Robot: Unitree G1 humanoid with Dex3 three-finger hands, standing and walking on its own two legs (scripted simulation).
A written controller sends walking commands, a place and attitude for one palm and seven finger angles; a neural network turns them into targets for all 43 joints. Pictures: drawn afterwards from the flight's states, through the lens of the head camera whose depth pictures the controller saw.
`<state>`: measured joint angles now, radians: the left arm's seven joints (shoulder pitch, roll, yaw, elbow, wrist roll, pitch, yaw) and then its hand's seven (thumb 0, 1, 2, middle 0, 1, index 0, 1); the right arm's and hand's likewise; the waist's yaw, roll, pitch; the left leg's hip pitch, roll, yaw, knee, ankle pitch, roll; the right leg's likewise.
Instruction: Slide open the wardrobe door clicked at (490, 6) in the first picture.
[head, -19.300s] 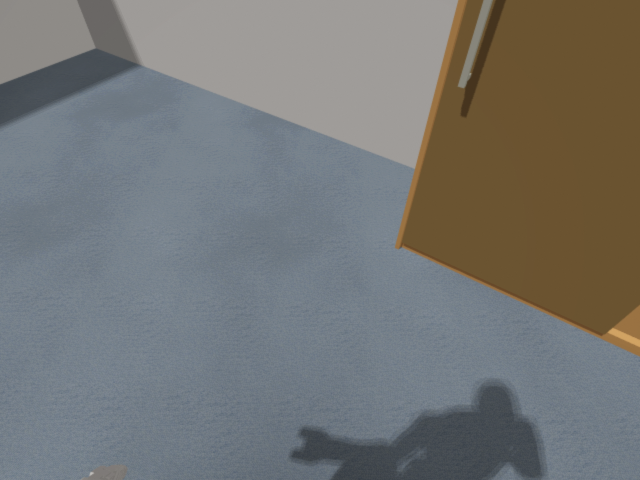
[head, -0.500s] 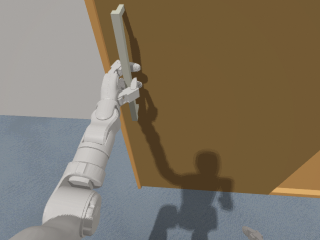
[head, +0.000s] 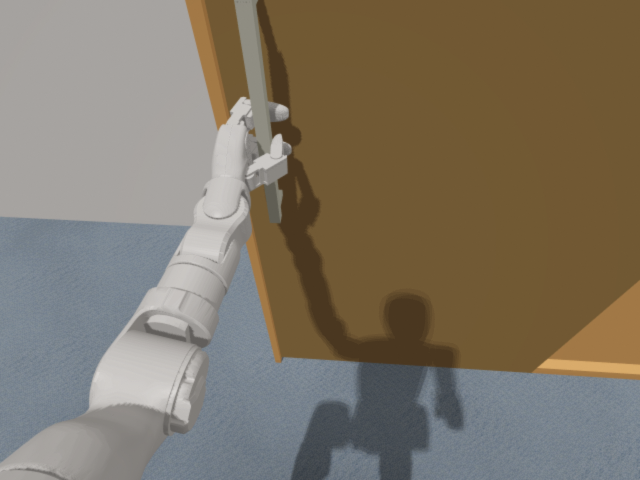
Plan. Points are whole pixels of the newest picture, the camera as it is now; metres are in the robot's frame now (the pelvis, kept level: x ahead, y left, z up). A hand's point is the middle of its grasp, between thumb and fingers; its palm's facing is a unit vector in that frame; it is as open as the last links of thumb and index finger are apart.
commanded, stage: step sideways, sliding the door along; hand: left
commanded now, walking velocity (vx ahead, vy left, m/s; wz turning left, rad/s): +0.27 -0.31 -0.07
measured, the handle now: (266, 126) +0.52 +0.09 +0.17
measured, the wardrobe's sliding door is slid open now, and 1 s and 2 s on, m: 0.00 0.03 0.29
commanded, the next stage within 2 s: none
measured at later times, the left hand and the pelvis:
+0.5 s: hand (288, 163) +0.47 +0.06 +0.15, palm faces +0.14 -0.98 -0.12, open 6.0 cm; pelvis +0.02 -0.08 -0.01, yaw +3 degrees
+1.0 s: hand (320, 159) +0.48 +0.02 +0.15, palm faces +0.44 -0.89 -0.06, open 6.5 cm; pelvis +0.11 -0.21 -0.01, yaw +8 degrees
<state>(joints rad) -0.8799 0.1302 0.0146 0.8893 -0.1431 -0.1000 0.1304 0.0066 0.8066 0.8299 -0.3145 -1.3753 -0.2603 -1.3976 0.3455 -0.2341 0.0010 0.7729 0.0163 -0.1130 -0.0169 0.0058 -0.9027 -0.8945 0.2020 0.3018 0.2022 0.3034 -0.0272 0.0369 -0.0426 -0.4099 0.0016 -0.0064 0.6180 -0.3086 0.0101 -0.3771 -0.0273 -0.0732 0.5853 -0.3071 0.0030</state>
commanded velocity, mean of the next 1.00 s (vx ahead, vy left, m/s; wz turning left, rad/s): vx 0.03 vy -0.17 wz -0.11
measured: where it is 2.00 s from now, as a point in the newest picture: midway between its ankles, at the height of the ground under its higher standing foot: (429, 470)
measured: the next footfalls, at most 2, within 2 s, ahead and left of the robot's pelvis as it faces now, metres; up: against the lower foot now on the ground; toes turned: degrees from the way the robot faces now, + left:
right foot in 0.76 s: +0.20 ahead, -0.32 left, +0.00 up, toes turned -2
left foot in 0.94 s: +0.10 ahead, -0.08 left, -0.01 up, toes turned +14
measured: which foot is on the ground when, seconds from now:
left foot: down 0.00-0.78, up 0.80-0.92, down 0.94-1.00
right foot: down 0.00-0.46, up 0.48-0.74, down 0.76-0.94, up 0.96-1.00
